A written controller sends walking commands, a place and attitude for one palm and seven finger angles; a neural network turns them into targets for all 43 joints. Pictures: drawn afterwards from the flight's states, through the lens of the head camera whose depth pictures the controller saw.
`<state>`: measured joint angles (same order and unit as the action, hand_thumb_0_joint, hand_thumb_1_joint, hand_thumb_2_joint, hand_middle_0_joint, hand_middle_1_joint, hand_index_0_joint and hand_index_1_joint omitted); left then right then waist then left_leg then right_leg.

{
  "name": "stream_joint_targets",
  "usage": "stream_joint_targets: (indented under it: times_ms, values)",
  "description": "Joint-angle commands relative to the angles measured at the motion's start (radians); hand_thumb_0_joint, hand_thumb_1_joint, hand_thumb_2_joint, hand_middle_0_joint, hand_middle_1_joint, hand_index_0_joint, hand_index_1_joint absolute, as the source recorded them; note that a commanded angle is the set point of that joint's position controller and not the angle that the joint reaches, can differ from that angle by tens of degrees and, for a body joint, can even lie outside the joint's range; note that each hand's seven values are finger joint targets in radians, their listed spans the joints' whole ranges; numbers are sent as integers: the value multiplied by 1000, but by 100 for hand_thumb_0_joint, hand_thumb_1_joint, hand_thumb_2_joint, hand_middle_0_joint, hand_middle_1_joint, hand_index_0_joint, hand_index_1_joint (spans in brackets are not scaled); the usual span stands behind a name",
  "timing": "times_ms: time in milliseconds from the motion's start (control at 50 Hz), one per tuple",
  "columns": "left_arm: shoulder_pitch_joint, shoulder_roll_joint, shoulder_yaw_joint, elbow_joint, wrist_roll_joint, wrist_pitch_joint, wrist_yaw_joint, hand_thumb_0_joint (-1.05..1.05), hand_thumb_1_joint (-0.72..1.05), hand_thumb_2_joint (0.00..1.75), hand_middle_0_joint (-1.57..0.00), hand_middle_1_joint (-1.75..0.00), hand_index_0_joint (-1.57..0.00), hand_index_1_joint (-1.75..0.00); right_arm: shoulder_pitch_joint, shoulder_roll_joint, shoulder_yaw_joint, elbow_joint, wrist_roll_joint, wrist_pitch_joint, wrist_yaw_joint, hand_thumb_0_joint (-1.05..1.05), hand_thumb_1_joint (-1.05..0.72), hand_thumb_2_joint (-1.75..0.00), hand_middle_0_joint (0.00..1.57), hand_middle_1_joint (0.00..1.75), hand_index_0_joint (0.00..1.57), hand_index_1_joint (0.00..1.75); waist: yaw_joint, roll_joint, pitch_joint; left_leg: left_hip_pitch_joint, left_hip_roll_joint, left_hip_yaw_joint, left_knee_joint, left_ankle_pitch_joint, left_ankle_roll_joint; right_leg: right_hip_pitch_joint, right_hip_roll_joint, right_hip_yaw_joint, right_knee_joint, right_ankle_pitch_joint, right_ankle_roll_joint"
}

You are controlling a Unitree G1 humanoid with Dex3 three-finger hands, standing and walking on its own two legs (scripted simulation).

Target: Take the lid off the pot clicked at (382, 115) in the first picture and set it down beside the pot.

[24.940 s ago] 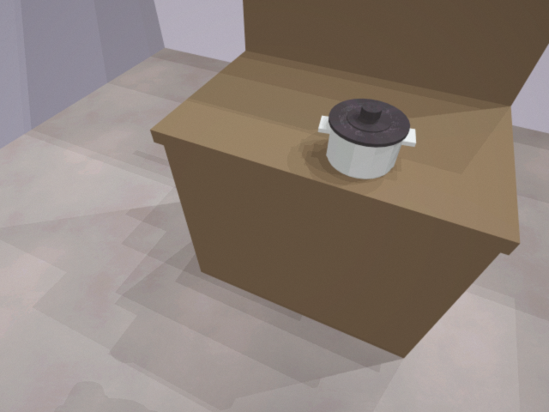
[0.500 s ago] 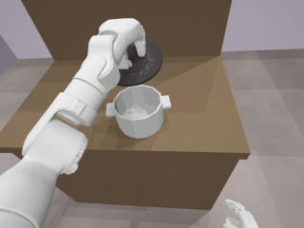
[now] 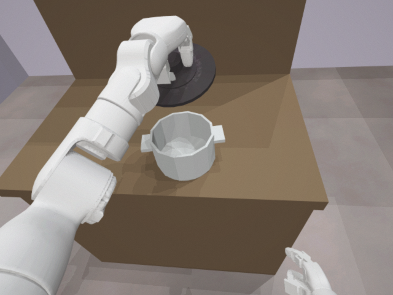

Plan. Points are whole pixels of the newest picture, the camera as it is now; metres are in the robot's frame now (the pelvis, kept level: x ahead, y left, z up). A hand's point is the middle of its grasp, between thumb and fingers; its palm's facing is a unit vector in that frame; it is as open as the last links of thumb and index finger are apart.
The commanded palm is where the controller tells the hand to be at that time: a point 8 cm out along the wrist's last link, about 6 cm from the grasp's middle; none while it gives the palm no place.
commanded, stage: move the lid sideways beside the pot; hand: left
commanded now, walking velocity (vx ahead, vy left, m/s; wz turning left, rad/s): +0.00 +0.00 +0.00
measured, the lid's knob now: (171, 63) +0.49 +0.05 +0.24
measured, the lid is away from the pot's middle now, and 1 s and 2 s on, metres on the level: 0.03 0.14 0.23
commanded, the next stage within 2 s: lower the lid onto the table in 1.92 s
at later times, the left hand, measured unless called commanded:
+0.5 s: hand (120, 76) +0.44 +0.14 +0.25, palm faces -0.13 -0.01 -0.99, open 6.9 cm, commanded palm +0.42 +0.15 +0.32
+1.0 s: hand (95, 75) +0.45 +0.19 +0.25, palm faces -0.17 +0.00 -0.99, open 6.9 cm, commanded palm +0.43 +0.20 +0.32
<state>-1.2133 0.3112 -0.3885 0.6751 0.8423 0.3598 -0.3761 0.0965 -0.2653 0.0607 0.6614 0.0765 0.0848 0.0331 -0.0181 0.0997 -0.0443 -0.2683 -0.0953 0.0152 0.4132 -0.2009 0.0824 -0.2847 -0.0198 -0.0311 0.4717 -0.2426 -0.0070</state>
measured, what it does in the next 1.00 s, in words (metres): stands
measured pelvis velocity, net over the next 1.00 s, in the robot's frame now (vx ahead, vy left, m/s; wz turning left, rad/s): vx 0.00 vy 0.01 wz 0.01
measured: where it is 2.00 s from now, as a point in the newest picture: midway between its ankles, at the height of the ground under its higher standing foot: outside the picture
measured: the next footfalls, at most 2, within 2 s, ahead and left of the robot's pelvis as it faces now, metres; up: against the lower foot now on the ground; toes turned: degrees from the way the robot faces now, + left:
none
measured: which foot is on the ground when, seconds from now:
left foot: down 0.00-1.00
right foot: down 0.00-1.00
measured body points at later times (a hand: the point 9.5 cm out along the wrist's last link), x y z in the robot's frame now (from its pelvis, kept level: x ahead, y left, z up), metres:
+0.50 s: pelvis -0.01 -0.01 +0.00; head +0.01 -0.04 +0.45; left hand +0.45 +0.14 +0.30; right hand +0.17 -0.25 -0.11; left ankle +0.00 +0.07 -0.74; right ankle +0.00 -0.12 -0.74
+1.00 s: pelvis +0.00 +0.01 +0.00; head +0.02 -0.01 +0.45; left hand +0.46 +0.19 +0.30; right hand +0.14 -0.23 -0.12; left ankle +0.00 +0.07 -0.74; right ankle +0.00 -0.12 -0.74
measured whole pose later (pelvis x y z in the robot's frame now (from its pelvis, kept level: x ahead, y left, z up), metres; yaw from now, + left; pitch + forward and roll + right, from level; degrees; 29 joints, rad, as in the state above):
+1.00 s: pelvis +0.00 +0.01 +0.00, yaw +1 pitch +3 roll -1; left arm -1.12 0.59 -0.26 0.63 0.89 0.24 -0.54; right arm 0.19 -0.29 0.04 0.64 0.08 0.09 0.00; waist -0.04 0.08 0.00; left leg -0.26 -0.10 0.00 0.41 -0.19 0.10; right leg -0.25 -0.02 -0.04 0.42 -0.21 0.01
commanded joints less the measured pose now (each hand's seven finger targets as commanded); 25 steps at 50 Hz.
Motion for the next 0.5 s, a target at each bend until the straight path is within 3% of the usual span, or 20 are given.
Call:
stream_joint_targets:
  times_ms: [0,40,60,80,120,140,160,180,200,240,260,280,300,340,360,380,420,440,460,480]
  values:
    - [-558,318,196,-124,81,24,59,0,63,102,-95,-100,-98,-102,-107,-104,-32,-139,-5,-26,-15,0,-90,-90,20,30,20,30,15,-221,-424,136,64,-56,-21,277,-23,182,-6,17,-23,341,-42]
    - [-552,324,196,-188,71,4,52,0,63,102,-95,-100,-98,-102,-110,-106,-38,-162,-4,-27,-16,0,-90,-90,20,30,20,30,13,-194,-460,150,60,-58,-8,305,-18,210,-16,27,-23,373,-44]
    - [-574,365,209,-227,91,2,48,0,63,102,-95,-100,-98,-102,-124,-101,-35,-170,-4,-29,-14,0,-90,-90,20,30,20,30,19,-178,-490,161,62,-56,-9,315,-16,231,-13,33,-20,387,-42]
    - [-553,326,173,-193,97,10,39,0,63,102,-95,-100,-98,-102,-133,-97,-35,-172,1,-25,-16,0,-90,-90,20,30,20,30,9,-180,-460,159,61,-53,-3,314,-14,209,-11,30,-21,386,-42]
    - [-584,318,153,-242,92,12,23,0,63,102,-95,-100,-98,-102,-123,-98,-35,-175,8,-23,-19,0,-90,-90,20,30,20,30,-4,-171,-448,171,60,-55,-5,302,-12,189,-8,26,-29,375,-38]
    - [-582,295,141,-276,66,-2,18,0,63,102,-95,-100,-98,-102,-117,-101,-43,-182,9,-29,-17,0,-90,-90,20,30,20,30,-12,-152,-449,193,58,-63,5,326,-9,180,-13,25,-33,383,-42]
    - [-611,345,168,-325,78,-5,13,0,63,102,-95,-100,-98,-102,-121,-96,-40,-186,9,-33,-15,0,-90,-90,20,30,20,30,-3,-132,-480,214,60,-70,1,328,-10,190,-4,28,-29,376,-40]
    - [-612,337,159,-343,77,-5,3,0,63,102,-95,-100,-98,-102,-130,-95,-42,-192,9,-39,-17,0,-90,-90,20,30,20,30,-5,-119,-485,228,56,-70,9,331,-6,190,-3,30,-29,377,-41]
    - [-576,394,212,-320,76,-2,0,0,63,102,-95,-100,-98,-102,-116,-99,-43,-184,8,-40,-23,0,-90,-90,20,30,20,30,2,-142,-484,219,55,-71,8,331,-3,207,-3,35,-31,390,-40]
    - [-543,411,222,-286,51,-8,-13,0,63,102,-95,-100,-98,-102,-96,-117,-45,-168,8,-39,-30,0,-90,-90,20,30,20,30,-10,-140,-434,194,48,-67,3,289,-4,194,-10,30,-47,375,-40]
    - [-583,423,214,-282,71,-9,-20,0,63,102,-95,-100,-98,-102,-93,-109,-36,-164,11,-41,-33,0,-90,-90,20,30,20,30,-12,-155,-414,178,48,-64,-12,261,-5,190,-3,29,-49,356,-36]
    - [-585,388,186,-262,73,-8,-29,0,63,102,-95,-100,-98,-102,-102,-108,-37,-162,15,-43,-35,0,-90,-90,20,30,20,30,-17,-156,-385,174,49,-65,-10,242,-5,165,-1,24,-50,336,-37]
    - [-559,391,191,-240,70,-6,-34,0,63,102,-95,-100,-98,-102,-96,-109,-37,-159,17,-42,-37,0,-90,-90,20,30,20,30,-14,-161,-357,168,49,-69,-14,232,-6,149,0,18,-53,317,-38]
    - [-556,392,186,-284,48,-27,-42,0,63,102,-95,-100,-98,-102,-91,-121,-46,-161,14,-49,-38,0,-90,-90,20,30,20,30,-20,-116,-379,199,47,-76,-7,244,-6,146,-6,21,-55,312,-42]
    - [-582,435,211,-320,73,-33,-45,0,63,102,-95,-100,-98,-102,-84,-112,-42,-167,10,-55,-37,0,-90,-90,20,30,20,30,-9,-98,-429,216,45,-78,-12,255,-5,170,0,27,-52,317,-41]
    - [-546,414,199,-250,79,-27,-54,0,63,102,-95,-100,-98,-102,-93,-112,-41,-164,11,-53,-40,0,-90,-90,20,30,20,30,-13,-118,-393,196,46,-77,-7,244,-4,159,1,23,-53,312,-42]
    - [-567,426,196,-293,80,-36,-66,0,63,102,-95,-100,-98,-102,-85,-112,-42,-165,13,-54,-41,0,-90,-90,20,30,20,30,-15,-99,-410,211,44,-76,-8,244,-4,162,0,27,-58,313,-42]
    - [-539,424,198,-293,58,-48,-66,0,63,102,-95,-100,-98,-102,-72,-123,-49,-164,11,-54,-40,0,-90,-90,20,30,20,30,-22,-103,-406,219,47,-87,-4,259,-6,154,-3,20,-58,312,-45]
    - [-579,463,218,-311,80,-52,-67,0,63,102,-95,-100,-98,-102,-70,-119,-45,-163,11,-54,-38,0,-90,-90,20,30,20,30,-14,-97,-428,222,48,-87,-13,259,-9,164,5,22,-55,309,-43]
    - [-584,417,184,-296,78,-52,-75,0,63,102,-95,-100,-98,-102,-82,-114,-44,-167,12,-57,-38,0,-90,-90,20,30,20,30,-20,-85,-408,221,45,-87,-8,247,-7,146,5,18,-57,299,-44]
